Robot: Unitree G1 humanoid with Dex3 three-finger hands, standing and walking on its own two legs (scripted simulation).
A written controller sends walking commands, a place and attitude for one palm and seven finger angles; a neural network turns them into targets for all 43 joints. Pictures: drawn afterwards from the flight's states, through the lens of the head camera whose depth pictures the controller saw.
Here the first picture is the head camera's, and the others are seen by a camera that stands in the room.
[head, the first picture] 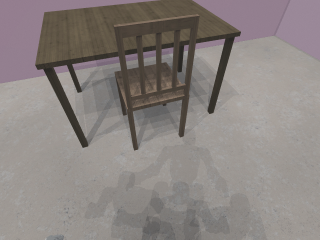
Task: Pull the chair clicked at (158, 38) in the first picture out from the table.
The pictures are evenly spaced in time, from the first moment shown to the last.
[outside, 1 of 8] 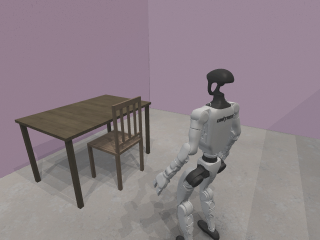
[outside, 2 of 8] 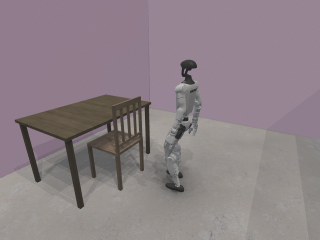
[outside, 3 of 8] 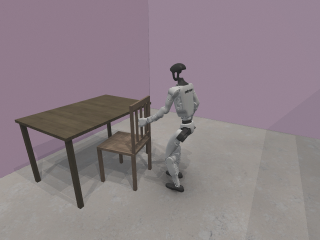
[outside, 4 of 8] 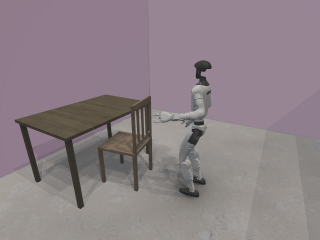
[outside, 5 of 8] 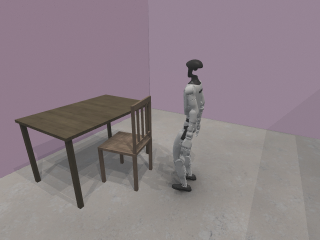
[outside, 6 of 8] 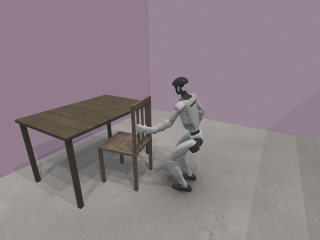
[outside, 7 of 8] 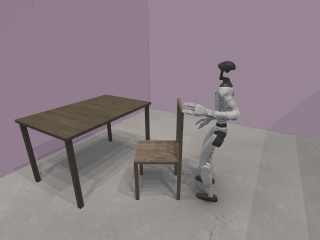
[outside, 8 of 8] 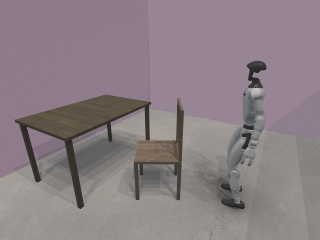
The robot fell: no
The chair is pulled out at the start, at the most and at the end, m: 0.00 0.51 0.51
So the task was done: yes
